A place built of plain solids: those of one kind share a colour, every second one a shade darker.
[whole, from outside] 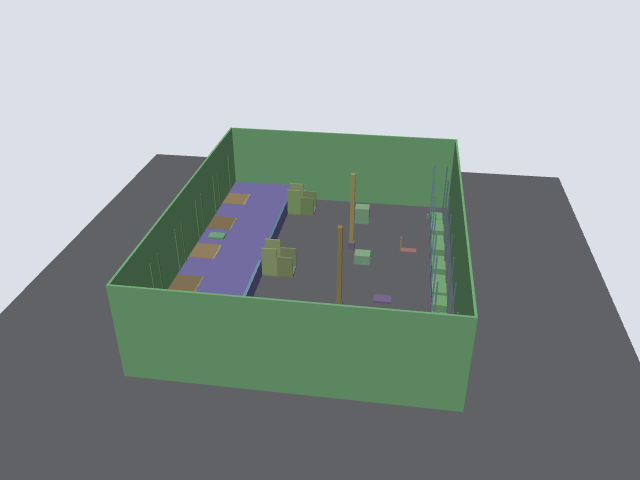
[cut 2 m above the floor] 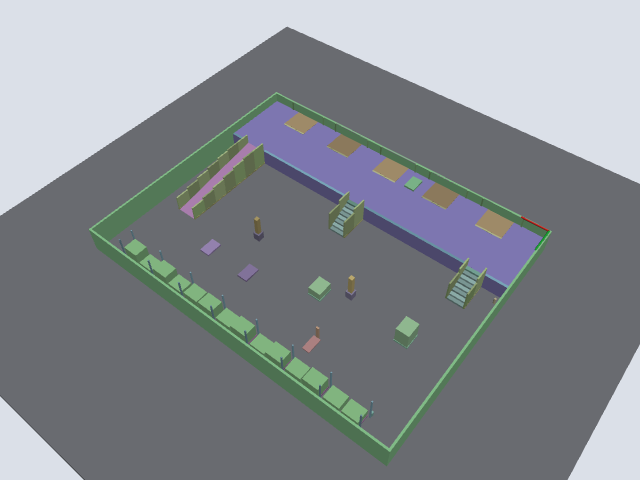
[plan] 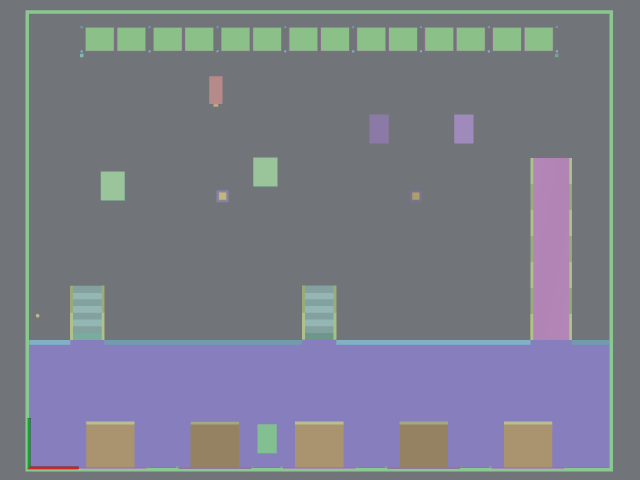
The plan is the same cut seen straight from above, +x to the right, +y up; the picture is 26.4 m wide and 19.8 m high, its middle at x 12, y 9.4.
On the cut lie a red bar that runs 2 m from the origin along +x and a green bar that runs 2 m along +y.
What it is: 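The dock platform, its doors, stairs and ramp, and the hall's floor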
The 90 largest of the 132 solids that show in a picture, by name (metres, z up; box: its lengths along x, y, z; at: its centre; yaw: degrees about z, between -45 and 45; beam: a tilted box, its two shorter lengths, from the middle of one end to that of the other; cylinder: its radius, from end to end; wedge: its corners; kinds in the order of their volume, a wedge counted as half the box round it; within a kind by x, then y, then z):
{
 "south_deck_1": {"box": [23.94, 5.28, 1.3], "at": [11.97, 2.64, 0.6]},
 "wall_1": {"box": [0.15, 19.03, 6.29], "at": [-0.07, 9.37, 3.09]},
 "wall_2": {"box": [24.24, 0.15, 6.29], "at": [11.97, -0.07, 3.09]},
 "wall_3": {"box": [24.24, 0.15, 6.29], "at": [11.97, 18.81, 3.09]},
 "wall_4": {"box": [0.15, 19.03, 6.29], "at": [24.01, 9.37, 3.09]},
 "rack_load_1": {"box": [1.16, 0.95, 0.59], "at": [2.92, 17.68, 0.43]},
 "rack_load_2": {"box": [1.16, 0.95, 0.63], "at": [4.22, 17.68, 0.46]},
 "rack_load_3": {"box": [1.16, 0.95, 1.02], "at": [5.72, 17.68, 0.65]},
 "rack_load_4": {"box": [1.16, 0.95, 0.74], "at": [7.02, 17.68, 0.51]},
 "rack_load_5": {"box": [1.16, 0.95, 0.97], "at": [8.52, 17.68, 0.62]},
 "rack_load_6": {"box": [1.16, 0.95, 0.56], "at": [9.82, 17.68, 0.42]},
 "rack_load_7": {"box": [1.16, 0.95, 1.06], "at": [11.32, 17.68, 0.67]},
 "rack_load_8": {"box": [1.16, 0.95, 0.72], "at": [12.62, 17.68, 0.5]},
 "rack_load_9": {"box": [1.16, 0.95, 1.02], "at": [14.12, 17.68, 0.65]},
 "rack_load_10": {"box": [1.16, 0.95, 0.92], "at": [15.42, 17.68, 0.6]},
 "rack_load_11": {"box": [1.16, 0.95, 0.63], "at": [16.92, 17.68, 0.46]},
 "rack_load_12": {"box": [1.16, 0.95, 1.11], "at": [18.22, 17.68, 0.7]},
 "rack_load_13": {"box": [1.16, 0.95, 0.57], "at": [19.72, 17.68, 0.42]},
 "rack_load_14": {"box": [1.16, 0.95, 1.18], "at": [21.02, 17.68, 0.73]},
 "south_ramp_1": {"wedge": [[20.79, 5.28, -0.05], [20.79, 5.28, 1.25], [20.79, 12.78, -0.05], [20.79, 12.78, 0.0], [22.29, 5.28, -0.05], [22.29, 5.28, 1.25], [22.29, 12.78, -0.05], [22.29, 12.78, 0.0]]},
 "dock_south_cheek_whole_1": {"box": [0.11, 1.12, 2.3], "at": [1.75, 5.84, 1.1]},
 "dock_south_cheek_whole_2": {"box": [0.11, 1.12, 1.68], "at": [1.75, 6.96, 0.79]},
 "dock_south_cheek_whole_3": {"box": [0.11, 1.12, 2.3], "at": [3.04, 5.84, 1.1]},
 "dock_south_cheek_whole_4": {"box": [0.11, 1.12, 1.68], "at": [3.04, 6.96, 0.79]},
 "dock_south_cheek_whole_5": {"box": [0.11, 1.12, 2.3], "at": [11.32, 5.84, 1.1]},
 "dock_south_cheek_whole_6": {"box": [0.11, 1.12, 1.68], "at": [11.32, 6.96, 0.79]},
 "dock_south_cheek_whole_7": {"box": [0.11, 1.12, 2.3], "at": [12.61, 5.84, 1.1]},
 "dock_south_cheek_whole_8": {"box": [0.11, 1.12, 1.68], "at": [12.61, 6.96, 0.79]},
 "dock_south_cheek_whole_9": {"box": [0.11, 1.07, 2.3], "at": [20.74, 5.82, 1.1]},
 "dock_south_cheek_whole_10": {"box": [0.11, 1.07, 2.12], "at": [20.74, 6.89, 1.01]},
 "dock_south_cheek_whole_11": {"box": [0.11, 1.07, 1.94], "at": [20.74, 7.96, 0.92]},
 "dock_south_cheek_whole_12": {"box": [0.11, 1.07, 1.76], "at": [20.74, 9.03, 0.83]},
 "dock_south_cheek_whole_13": {"box": [0.11, 1.07, 1.59], "at": [20.74, 10.1, 0.74]},
 "dock_south_cheek_whole_14": {"box": [0.11, 1.07, 2.3], "at": [22.33, 5.82, 1.1]},
 "dock_south_cheek_whole_15": {"box": [0.11, 1.07, 2.12], "at": [22.33, 6.89, 1.01]},
 "dock_south_cheek_whole_16": {"box": [0.11, 1.07, 1.94], "at": [22.33, 7.96, 0.92]},
 "dock_south_cheek_whole_17": {"box": [0.11, 1.07, 1.76], "at": [22.33, 9.03, 0.83]},
 "dock_south_cheek_whole_18": {"box": [0.11, 1.07, 1.59], "at": [22.33, 10.1, 0.74]},
 "rack_pal_1": {"box": [1.21, 1.0, 0.19], "at": [2.92, 17.68, 0.04]},
 "rack_pal_2": {"box": [1.21, 1.0, 0.19], "at": [4.22, 17.68, 0.04]},
 "rack_pal_3": {"box": [1.21, 1.0, 0.19], "at": [5.72, 17.68, 0.04]},
 "rack_pal_4": {"box": [1.21, 1.0, 0.19], "at": [7.02, 17.68, 0.04]},
 "rack_pal_5": {"box": [1.21, 1.0, 0.19], "at": [8.52, 17.68, 0.04]},
 "rack_pal_6": {"box": [1.21, 1.0, 0.19], "at": [9.82, 17.68, 0.04]},
 "rack_pal_7": {"box": [1.21, 1.0, 0.19], "at": [11.32, 17.68, 0.04]},
 "rack_pal_8": {"box": [1.21, 1.0, 0.19], "at": [12.62, 17.68, 0.04]},
 "rack_pal_9": {"box": [1.21, 1.0, 0.19], "at": [14.12, 17.68, 0.04]},
 "rack_pal_10": {"box": [1.21, 1.0, 0.19], "at": [15.42, 17.68, 0.04]},
 "rack_pal_11": {"box": [1.21, 1.0, 0.19], "at": [16.92, 17.68, 0.04]},
 "rack_pal_12": {"box": [1.21, 1.0, 0.19], "at": [18.22, 17.68, 0.04]},
 "rack_pal_13": {"box": [1.21, 1.0, 0.19], "at": [19.72, 17.68, 0.04]},
 "rack_pal_14": {"box": [1.21, 1.0, 0.19], "at": [21.02, 17.68, 0.04]},
 "south_stair_steps_1": {"box": [1.2, 0.28, 1.14], "at": [2.4, 5.7, 0.52]},
 "south_stair_steps_2": {"box": [1.2, 0.28, 0.99], "at": [2.4, 5.98, 0.44]},
 "south_stair_steps_3": {"box": [1.2, 0.28, 0.83], "at": [2.4, 6.26, 0.37]},
 "south_stair_steps_4": {"box": [1.2, 0.28, 0.68], "at": [2.4, 6.54, 0.29]},
 "south_stair_steps_5": {"box": [1.2, 0.28, 0.52], "at": [2.4, 6.82, 0.21]},
 "south_stair_steps_6": {"box": [1.2, 0.28, 1.14], "at": [11.97, 5.7, 0.52]},
 "south_stair_steps_7": {"box": [1.2, 0.28, 0.99], "at": [11.97, 5.98, 0.44]},
 "south_stair_steps_8": {"box": [1.2, 0.28, 0.83], "at": [11.97, 6.26, 0.37]},
 "south_stair_steps_9": {"box": [1.2, 0.28, 0.68], "at": [11.97, 6.54, 0.29]},
 "south_stair_steps_10": {"box": [1.2, 0.28, 0.52], "at": [11.97, 6.82, 0.21]},
 "south_shutter_1": {"box": [3.0, 0.05, 3.15], "at": [3.35, -0.03, 2.77]},
 "south_shutter_2": {"box": [3.0, 0.05, 3.15], "at": [7.66, -0.03, 2.77]},
 "south_shutter_3": {"box": [3.0, 0.05, 3.15], "at": [11.97, -0.03, 2.77]},
 "south_shutter_4": {"box": [3.0, 0.05, 3.15], "at": [16.28, -0.03, 2.77]},
 "south_shutter_5": {"box": [3.0, 0.05, 3.15], "at": [20.58, -0.03, 2.77]},
 "stage_load_1": {"box": [0.95, 1.15, 1.22], "at": [3.45, 11.63, 0.75]},
 "stage_load_2": {"box": [0.95, 1.15, 0.61], "at": [9.75, 12.21, 0.45]},
 "dock_south_cheek_1": {"box": [0.1, 1.12, 1.64], "at": [1.75, 6.96, 0.77]},
 "dock_south_cheek_2": {"box": [0.1, 1.12, 2.26], "at": [3.05, 5.84, 1.08]},
 "dock_south_cheek_3": {"box": [0.1, 1.12, 1.64], "at": [3.05, 6.96, 0.77]},
 "dock_south_cheek_4": {"box": [0.1, 1.12, 2.26], "at": [12.62, 5.84, 1.08]},
 "dock_south_cheek_5": {"box": [0.1, 1.07, 2.26], "at": [20.74, 5.82, 1.08]},
 "dock_south_cheek_6": {"box": [0.1, 1.07, 1.9], "at": [20.74, 7.96, 0.9]},
 "dock_south_cheek_7": {"box": [0.1, 1.07, 2.08], "at": [22.34, 6.89, 0.99]},
 "south_lev_1": {"box": [2.0, 1.78, 0.07], "at": [3.35, 0.9, 1.23]},
 "south_lev_2": {"box": [2.0, 1.78, 0.07], "at": [7.66, 0.9, 1.23]},
 "south_lev_3": {"box": [2.0, 1.78, 0.07], "at": [11.97, 0.9, 1.23]},
 "south_lev_4": {"box": [2.0, 1.78, 0.07], "at": [16.28, 0.9, 1.23]},
 "south_lev_5": {"box": [2.0, 1.78, 0.07], "at": [20.58, 0.9, 1.23]},
 "column_1": {"box": [0.3, 0.3, 6.29], "at": [7.98, 11.21, 3.09]},
 "column_2": {"box": [0.3, 0.3, 6.29], "at": [15.96, 11.21, 3.09]},
 "south_stair_stair_head_1": {"box": [1.2, 0.28, 1.3], "at": [2.4, 5.42, 0.6]},
 "south_stair_stair_head_2": {"box": [1.2, 0.28, 1.3], "at": [11.97, 5.42, 0.6]},
 "stage_pal_1": {"box": [1.0, 1.2, 0.19], "at": [3.45, 11.63, 0.04]},
 "stage_pal_2": {"box": [1.0, 1.2, 0.19], "at": [9.75, 12.21, 0.04]},
 "floorpallet_whole_1": {"box": [0.8, 1.2, 0.19], "at": [14.44, 13.98, 0.05]},
 "floorpallet_whole_2": {"box": [0.8, 1.2, 0.19], "at": [17.94, 13.98, 0.05]},
 "platpallet_whole_1": {"box": [0.8, 1.2, 0.19], "at": [9.81, 1.2, 1.3]}
}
